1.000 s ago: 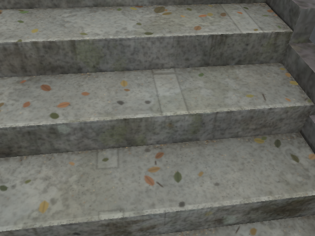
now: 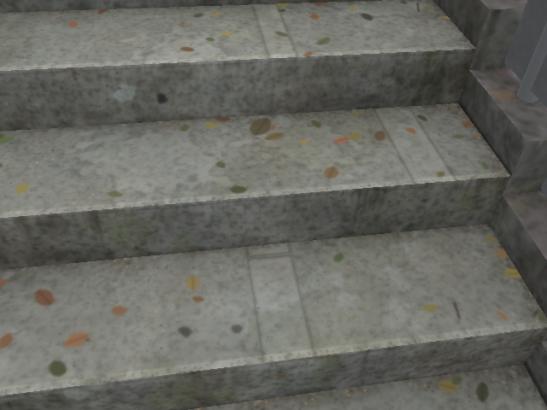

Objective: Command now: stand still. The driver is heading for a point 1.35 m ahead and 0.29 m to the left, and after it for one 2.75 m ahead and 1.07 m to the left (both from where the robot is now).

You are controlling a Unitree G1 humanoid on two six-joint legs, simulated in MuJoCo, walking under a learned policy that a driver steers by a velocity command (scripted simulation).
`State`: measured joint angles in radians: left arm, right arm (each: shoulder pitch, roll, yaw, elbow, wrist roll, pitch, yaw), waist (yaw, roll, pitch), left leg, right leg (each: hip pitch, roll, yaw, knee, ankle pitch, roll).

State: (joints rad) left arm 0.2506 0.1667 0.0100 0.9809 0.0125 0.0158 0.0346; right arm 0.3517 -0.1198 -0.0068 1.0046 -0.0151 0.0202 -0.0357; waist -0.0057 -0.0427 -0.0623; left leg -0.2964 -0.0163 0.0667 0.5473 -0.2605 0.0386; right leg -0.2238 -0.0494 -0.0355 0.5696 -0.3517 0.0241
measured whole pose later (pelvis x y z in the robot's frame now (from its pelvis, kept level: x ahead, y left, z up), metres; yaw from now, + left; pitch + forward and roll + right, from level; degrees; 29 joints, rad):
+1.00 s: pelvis +0.01 -0.01 +0.01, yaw +0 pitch +1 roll +1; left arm 0.41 0.14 0.00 1.05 0.01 -0.01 0.03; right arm 0.34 -0.14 -0.03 1.07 -0.01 0.04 -0.05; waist 0.00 -0.01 -0.02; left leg -0.19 -0.01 0.05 0.37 -0.19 0.02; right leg -0.12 -0.04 -0.05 0.39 -0.28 0.01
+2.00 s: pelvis +0.25 +0.03 +0.10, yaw +0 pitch +2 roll +1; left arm 0.34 0.23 0.02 0.90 -0.01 -0.10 -0.05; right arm 0.21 -0.17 0.02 0.82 -0.03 -0.08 0.02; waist 0.00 -0.03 -0.08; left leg -0.61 0.00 0.13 1.02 -0.45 0.08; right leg -0.46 0.07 0.19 1.57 -0.11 -0.13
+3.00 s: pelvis +0.83 +0.03 +0.35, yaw +11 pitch +4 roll +3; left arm 0.51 0.15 -0.03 1.11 0.02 -0.06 0.02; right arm -0.06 -0.09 0.09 0.68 0.02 -0.05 0.06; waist 0.01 -0.03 -0.07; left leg -0.89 -0.01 0.22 1.24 -0.47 0.16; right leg 0.02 -0.14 -0.26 0.37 -0.17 -0.01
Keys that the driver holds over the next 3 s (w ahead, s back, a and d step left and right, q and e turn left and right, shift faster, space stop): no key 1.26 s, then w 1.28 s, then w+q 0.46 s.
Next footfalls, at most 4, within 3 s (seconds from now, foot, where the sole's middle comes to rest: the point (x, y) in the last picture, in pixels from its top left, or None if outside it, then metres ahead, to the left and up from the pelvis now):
1.88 left None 0.35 0.11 -0.61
2.42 right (327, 294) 0.70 -0.10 -0.45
2.98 left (229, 156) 0.97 0.12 -0.29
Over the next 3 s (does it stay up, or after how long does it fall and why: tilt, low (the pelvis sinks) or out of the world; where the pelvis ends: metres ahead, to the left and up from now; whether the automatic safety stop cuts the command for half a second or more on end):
stays up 0.83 0.03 0.35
